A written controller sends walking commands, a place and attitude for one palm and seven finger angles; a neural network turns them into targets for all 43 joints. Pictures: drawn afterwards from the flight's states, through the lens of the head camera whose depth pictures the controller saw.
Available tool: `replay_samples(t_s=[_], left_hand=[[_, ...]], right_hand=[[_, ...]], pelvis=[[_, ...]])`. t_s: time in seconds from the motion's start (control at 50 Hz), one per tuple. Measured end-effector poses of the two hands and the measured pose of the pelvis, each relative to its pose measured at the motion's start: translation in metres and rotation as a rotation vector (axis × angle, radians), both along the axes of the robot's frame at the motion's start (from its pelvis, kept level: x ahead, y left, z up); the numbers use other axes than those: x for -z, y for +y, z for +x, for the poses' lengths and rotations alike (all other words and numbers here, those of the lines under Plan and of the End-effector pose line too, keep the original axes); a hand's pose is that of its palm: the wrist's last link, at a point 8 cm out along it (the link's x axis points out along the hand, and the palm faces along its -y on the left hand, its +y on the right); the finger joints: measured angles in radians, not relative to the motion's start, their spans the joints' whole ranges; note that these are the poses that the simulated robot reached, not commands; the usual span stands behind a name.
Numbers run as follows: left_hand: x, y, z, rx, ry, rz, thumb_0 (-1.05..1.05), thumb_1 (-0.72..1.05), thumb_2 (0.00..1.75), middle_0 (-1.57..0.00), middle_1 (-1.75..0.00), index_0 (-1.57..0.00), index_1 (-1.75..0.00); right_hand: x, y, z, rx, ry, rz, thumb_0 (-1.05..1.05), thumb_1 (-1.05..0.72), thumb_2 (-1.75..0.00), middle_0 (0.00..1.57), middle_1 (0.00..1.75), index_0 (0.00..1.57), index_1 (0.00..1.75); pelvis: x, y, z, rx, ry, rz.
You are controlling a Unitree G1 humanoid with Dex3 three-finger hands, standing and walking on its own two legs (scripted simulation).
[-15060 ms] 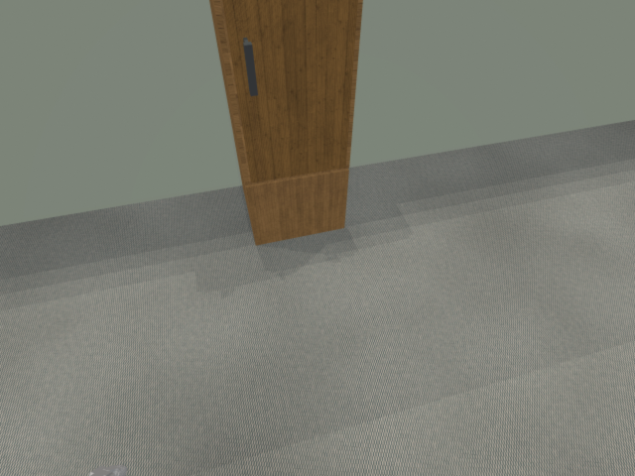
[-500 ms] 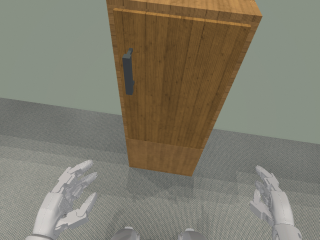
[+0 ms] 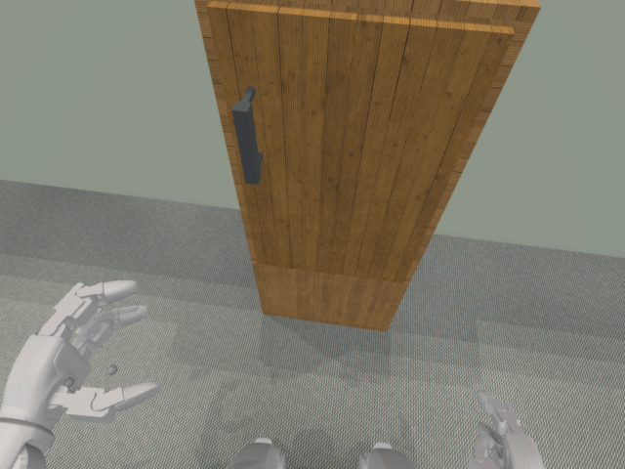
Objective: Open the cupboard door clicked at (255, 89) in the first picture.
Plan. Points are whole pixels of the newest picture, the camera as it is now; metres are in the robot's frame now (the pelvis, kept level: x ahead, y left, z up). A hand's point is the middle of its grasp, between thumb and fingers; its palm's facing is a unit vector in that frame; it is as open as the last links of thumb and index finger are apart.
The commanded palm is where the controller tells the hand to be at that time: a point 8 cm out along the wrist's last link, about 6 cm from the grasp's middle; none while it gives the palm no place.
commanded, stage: raise the hand with hooked fingers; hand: left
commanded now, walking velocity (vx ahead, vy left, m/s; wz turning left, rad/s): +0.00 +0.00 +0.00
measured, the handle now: (251, 137) +0.56 +0.13 +0.09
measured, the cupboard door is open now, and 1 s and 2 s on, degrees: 0 0 0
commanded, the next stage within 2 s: move the hooked fingers beside the handle in 1.18 s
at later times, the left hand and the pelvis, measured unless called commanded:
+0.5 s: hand (75, 316) +0.26 +0.27 +0.09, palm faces -0.06 -1.00 -0.07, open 13.8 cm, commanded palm +0.24 +0.32 +0.10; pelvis +0.00 +0.01 +0.02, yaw +0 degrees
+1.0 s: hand (82, 281) +0.30 +0.27 +0.10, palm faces -0.07 -1.00 -0.05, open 13.9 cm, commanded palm +0.27 +0.32 +0.11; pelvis +0.00 +0.00 +0.03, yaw -1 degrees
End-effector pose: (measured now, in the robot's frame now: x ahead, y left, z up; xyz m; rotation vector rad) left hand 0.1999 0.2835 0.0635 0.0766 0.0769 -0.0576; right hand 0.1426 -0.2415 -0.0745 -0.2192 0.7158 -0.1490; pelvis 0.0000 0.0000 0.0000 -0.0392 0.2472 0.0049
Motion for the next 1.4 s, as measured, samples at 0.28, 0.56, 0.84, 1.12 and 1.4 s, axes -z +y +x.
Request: replay_samples(t_s=[0.28, 0.56, 0.84, 1.12, 1.4], left_hand=[[-0.015, 0.02, 0.022, 0.013, -0.051, -0.003, -0.01, -0.3, 0.38, -0.29, -1.07, -0.29, -1.08], [-0.037, 0.044, 0.05, -0.001, -0.046, -0.009, -0.01, -0.48, 0.31, -0.3, -1.19, -0.3, -1.19], [-0.045, 0.05, 0.079, 0.021, -0.036, -0.033, -0.01, -0.5, 0.3, -0.3, -1.2, -0.3, -1.2], [-0.044, 0.042, 0.078, 0.008, -0.043, -0.024, -0.02, -0.5, 0.3, -0.31, -1.2, -0.3, -1.2], [-0.04, 0.039, 0.082, 0.0, -0.034, -0.042, -0.01, -0.5, 0.3, -0.31, -1.2, -0.3, -1.2]], right_hand=[[-0.035, -0.006, 0.015, -0.023, -0.083, -0.069, 0.01, -0.91, -0.9, 0.2, 0.3, 0.2, 0.3], [-0.033, 0.018, 0.014, -0.064, -0.059, -0.014, 0.01, -0.9, -0.9, 0.2, 0.3, 0.2, 0.3], [-0.036, -0.009, -0.011, 0.002, 0.016, -0.058, 0.01, -0.9, -0.9, 0.2, 0.3, 0.2, 0.3], [-0.035, -0.009, -0.006, 0.003, 0.016, -0.044, 0.01, -0.9, -0.9, 0.2, 0.3, 0.2, 0.3], [-0.032, -0.008, 0.003, -0.02, 0.009, -0.043, 0.01, -0.9, -0.9, 0.2, 0.3, 0.2, 0.3]], pelvis=[[-0.011, 0.007, 0.0, -0.003, -0.038, -0.008], [-0.021, 0.009, -0.001, -0.004, -0.065, -0.005], [-0.028, 0.006, 0.003, 0.011, -0.062, 0.003], [-0.029, 0.002, 0.005, 0.012, -0.061, 0.008], [-0.027, -0.002, 0.003, 0.002, -0.059, 0.009]])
